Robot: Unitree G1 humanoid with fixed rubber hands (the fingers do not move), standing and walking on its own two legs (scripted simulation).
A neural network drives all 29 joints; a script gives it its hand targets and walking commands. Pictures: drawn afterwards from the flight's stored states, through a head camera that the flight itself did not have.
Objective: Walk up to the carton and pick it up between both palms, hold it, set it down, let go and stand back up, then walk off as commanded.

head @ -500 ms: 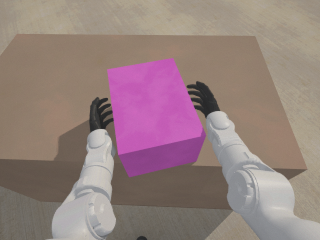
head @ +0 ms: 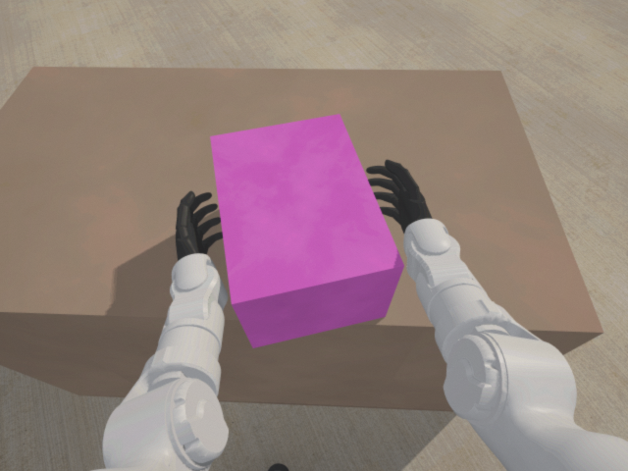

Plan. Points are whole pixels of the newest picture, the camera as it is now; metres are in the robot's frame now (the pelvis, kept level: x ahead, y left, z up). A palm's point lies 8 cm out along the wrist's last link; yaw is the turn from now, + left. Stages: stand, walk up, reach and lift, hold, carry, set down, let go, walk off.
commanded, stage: reach and lift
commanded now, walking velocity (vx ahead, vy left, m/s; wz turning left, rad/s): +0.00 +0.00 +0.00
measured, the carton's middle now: (297, 226) +0.45 +0.13 -0.01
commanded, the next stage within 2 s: none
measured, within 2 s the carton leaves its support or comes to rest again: leaves its support in 0.96 s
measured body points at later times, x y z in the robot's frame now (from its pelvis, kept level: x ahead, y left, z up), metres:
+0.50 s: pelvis +0.00 +0.00 +0.00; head +0.09 +0.01 +0.44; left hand +0.37 +0.26 +0.02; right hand +0.47 -0.02 +0.04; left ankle +0.03 +0.14 -0.73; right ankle -0.02 -0.09 -0.73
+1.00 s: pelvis -0.01 +0.01 +0.00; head +0.04 +0.01 +0.45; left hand +0.35 +0.26 +0.03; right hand +0.43 -0.02 +0.05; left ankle +0.03 +0.14 -0.73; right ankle -0.02 -0.09 -0.73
